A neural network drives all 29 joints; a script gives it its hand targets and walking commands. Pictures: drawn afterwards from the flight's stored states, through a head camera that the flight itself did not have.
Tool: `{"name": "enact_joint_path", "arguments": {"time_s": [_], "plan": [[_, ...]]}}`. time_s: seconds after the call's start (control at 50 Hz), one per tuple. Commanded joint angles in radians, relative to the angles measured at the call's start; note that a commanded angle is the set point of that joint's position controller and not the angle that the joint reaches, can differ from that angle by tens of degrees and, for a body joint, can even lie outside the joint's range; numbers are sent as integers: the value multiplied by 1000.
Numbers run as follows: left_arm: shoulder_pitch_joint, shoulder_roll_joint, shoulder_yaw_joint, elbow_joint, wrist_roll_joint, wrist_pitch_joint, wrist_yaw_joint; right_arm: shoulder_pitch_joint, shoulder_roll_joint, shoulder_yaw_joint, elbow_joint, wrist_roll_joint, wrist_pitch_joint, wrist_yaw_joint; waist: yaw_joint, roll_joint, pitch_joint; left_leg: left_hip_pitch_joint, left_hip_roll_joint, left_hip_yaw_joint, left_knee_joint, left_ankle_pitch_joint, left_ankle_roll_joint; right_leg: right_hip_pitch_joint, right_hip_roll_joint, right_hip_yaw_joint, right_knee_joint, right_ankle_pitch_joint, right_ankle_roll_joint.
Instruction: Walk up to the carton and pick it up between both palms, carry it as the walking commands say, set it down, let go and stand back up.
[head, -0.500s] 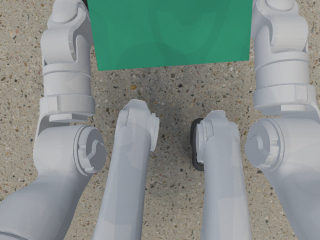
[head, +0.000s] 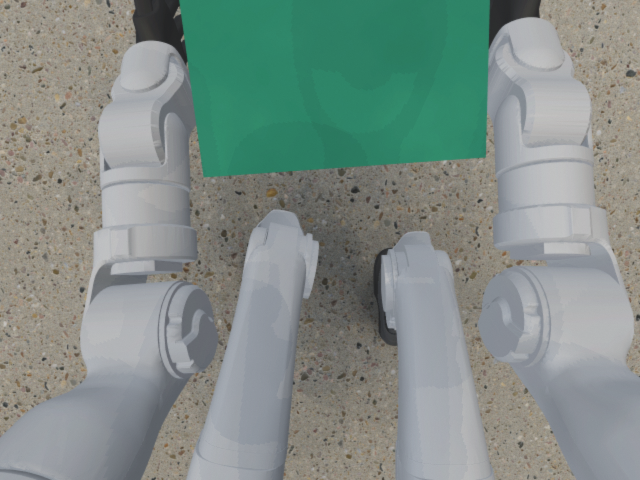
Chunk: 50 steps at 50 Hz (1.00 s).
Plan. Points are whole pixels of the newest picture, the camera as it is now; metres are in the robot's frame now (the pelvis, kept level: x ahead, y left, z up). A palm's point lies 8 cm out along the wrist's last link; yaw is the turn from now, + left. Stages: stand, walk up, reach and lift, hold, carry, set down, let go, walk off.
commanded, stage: reach and lift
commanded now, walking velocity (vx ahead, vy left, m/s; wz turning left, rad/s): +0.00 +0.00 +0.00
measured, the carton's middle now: (333, 45) +0.53 +0.06 -0.17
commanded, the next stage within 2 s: none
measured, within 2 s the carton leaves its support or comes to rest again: neither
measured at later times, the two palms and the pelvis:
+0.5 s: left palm (130, 36) +0.47 +0.21 -0.04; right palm (565, 4) +0.53 -0.10 -0.03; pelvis +0.01 -0.01 +0.05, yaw +0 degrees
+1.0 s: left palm (56, 32) +0.44 +0.20 +0.05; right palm out of the picture +0.50 -0.11 +0.06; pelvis +0.04 +0.00 +0.11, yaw +1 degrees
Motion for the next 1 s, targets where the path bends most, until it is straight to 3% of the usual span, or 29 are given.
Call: {"name": "enact_joint_path", "arguments": {"time_s": [0.0, 0.02, 0.1, 0.12, 0.16, 0.22, 0.24, 0.26, 0.32, 0.36, 0.38, 0.46, 0.52, 0.54, 0.56, 0.58, 0.6, 0.62, 0.7, 0.72, 0.74, 0.76, 0.82, 0.84, 0.86, 0.88, 0.92, 0.94, 0.98], "plan": [[-885, -1090, -705, -247, -209, -65, -260, -688, 1073, 564, -118, 164, -41, 269, 15, 53, -2410, 879, -41, 180, -137, 215, 24, 408, 56, -114, -192, 150, -64], [-899, -1104, -666, -208, -185, -55, -256, -698, 1030, 515, -75, 139, -38, 271, -23, 80, -2355, 859, -47, 167, -144, 157, 16, 349, 44, -118, -206, 105, -68], [-693, -1100, -635, -123, -179, -52, -280, -679, 1126, 605, -190, 144, -37, 253, 35, -60, -2383, 797, -68, 204, -167, 276, 51, 616, 43, -104, -252, 245, -31], [-732, -1127, -636, -51, -184, -58, -275, -629, 1090, 550, -102, 117, -43, 265, -16, -63, -2246, 836, -48, 162, -189, 211, 57, 442, 42, -116, -240, 145, -44], [-903, -1130, -721, -327, -201, -82, -253, -661, 1125, 590, -132, 164, -55, 279, -5, 51, -2455, 1019, -50, 141, -206, 242, 29, 448, 54, -122, -222, 204, -56], [-750, -1145, -651, -76, -165, -45, -260, -631, 1027, 496, -45, 112, -47, 283, -15, 103, -2165, 922, -44, 148, -240, 108, 25, 323, 37, -103, -285, 61, -72], [-775, -1189, -760, -286, -233, -60, -257, -725, 1121, 642, -260, 215, -58, 284, 30, 86, -2481, 1089, -56, 151, -241, 243, 39, 543, 53, -96, -279, 209, -62], [-784, -1171, -729, -224, -222, -44, -252, -738, 1075, 629, -238, 188, -50, 272, -20, 13, -2472, 1066, -60, 137, -245, 244, 38, 562, 48, -112, -290, 205, -58], [-757, -1111, -624, -95, -148, -57, -265, -602, 1131, 526, -34, 113, -32, 277, 15, -38, -2207, 863, -52, 183, -270, 144, 53, 534, 41, -97, -329, 96, -53], [-738, -1137, -633, -85, -121, -70, -278, -526, 1133, 480, 32, 71, -43, 286, -7, 43, -2118, 821, -48, 188, -272, 124, 44, 452, 38, -82, -335, 96, -63], [-807, -1160, -736, -327, -206, -83, -277, -600, 1197, 665, -172, 170, -49, 274, 18, 21, -2504, 1014, -54, 197, -248, 319, 29, 738, 53, -75, -338, 305, -49], [-693, -1083, -680, -208, -180, -54, -282, -616, 1174, 647, -189, 166, -31, 253, 84, -17, -2377, 920, -59, 194, -300, 231, 52, 731, 44, -58, -377, 196, -29], [-646, -1173, -804, -316, -225, -62, -281, -526, 1185, 689, -223, 174, -42, 249, -4, 16, -2520, 1141, -53, 166, -329, 354, 28, 820, 48, -69, -385, 345, -39], [-722, -1108, -691, -131, -198, -48, -289, -506, 1092, 513, -39, 89, -29, 259, -45, 4, -2166, 928, -46, 150, -341, 129, 45, 584, 37, -71, -410, 100, -51], [-584, -1151, -693, -121, -176, -60, -292, -477, 1149, 603, -110, 123, -39, 265, 22, 19, -2213, 991, -43, 173, -361, 251, 35, 664, 28, -74, -426, 218, -41], [-639, -1198, -738, -221, -203, -73, -288, -472, 1203, 630, -164, 131, -46, 259, -9, -16, -2342, 1070, -53, 172, -371, 291, 36, 743, 46, -83, -433, 265, -35], [-604, -1137, -657, -148, -146, -72, -287, -533, 1177, 625, -132, 137, -57, 272, 84, 24, -2219, 982, -51, 163, -365, 229, 58, 663, 36, -46, -431, 165, -50], [-669, -1178, -704, -166, -170, -92, -280, -485, 1170, 605, -98, 108, -63, 272, -7, -13, -2182, 957, -46, 173, -358, 245, 42, 648, 41, -66, -436, 221, -53], [-678, -1126, -739, -238, -192, -65, -273, -587, 1177, 671, -230, 175, -54, 263, 47, -10, -2316, 1069, -61, 166, -394, 234, 49, 795, 34, -54, -486, 200, -47], [-742, -1121, -752, -239, -203, -70, -274, -589, 1172, 624, -164, 138, -47, 264, -11, -46, -2289, 1051, -55, 160, -394, 158, 40, 771, 37, -64, -480, 138, -48], [-687, -1139, -782, -305, -208, -73, -267, -558, 1177, 720, -290, 193, -46, 264, 67, 20, -2486, 1179, -56, 181, -420, 316, 47, 929, 42, -36, -496, 301, -46], [-699, -1094, -703, -236, -188, -71, -263, -484, 1152, 592, -82, 138, -39, 266, 27, 18, -2186, 1077, -45, 149, -440, 179, 48, 733, 35, -54, -498, 155, -51], [-515, -1224, -713, -142, -153, -64, -272, -530, 1173, 634, -159, 155, -64, 283, 45, 38, -2216, 1150, -44, 155, -459, 225, 36, 750, 35, -65, -530, 177, -51], [-529, -1200, -609, 54, -100, -48, -281, -499, 1141, 536, 4, 88, -51, 293, 24, 12, -1843, 1000, -33, 145, -510, 26, 62, 574, 23, -61, -578, -18, -54], [-593, -1306, -788, -252, -187, -64, -277, -464, 1224, 647, -172, 166, -68, 294, 5, 69, -2261, 1270, -42, 154, -512, 270, 24, 803, 37, -89, -564, 239, -50], [-558, -1214, -615, 20, -96, -50, -280, -448, 1176, 493, 68, 55, -52, 305, -8, 2, -1782, 984, -26, 132, -523, -1, 52, 541, 23, -49, -599, -29, -72], [-602, -1359, -716, -264, -155, -85, -287, -424, 1271, 582, -129, 113, -79, 309, -8, 60, -2099, 1179, -51, 138, -549, 281, 36, 790, 41, -68, -602, 263, -62], [-410, -1252, -570, 51, -74, -64, -301, -342, 1221, 473, 83, 30, -57, 300, -1, -23, -1694, 946, -27, 134, -567, 86, 63, 641, 13, -42, -639, 68, -56], [-520, -1356, -637, -96, -115, -84, -307, -351, 1250, 442, 11, 46, -86, 307, -50, 46, -1741, 1072, -32, 121, -629, 153, 60, 675, 23, -65, -663, 181, -70]]}}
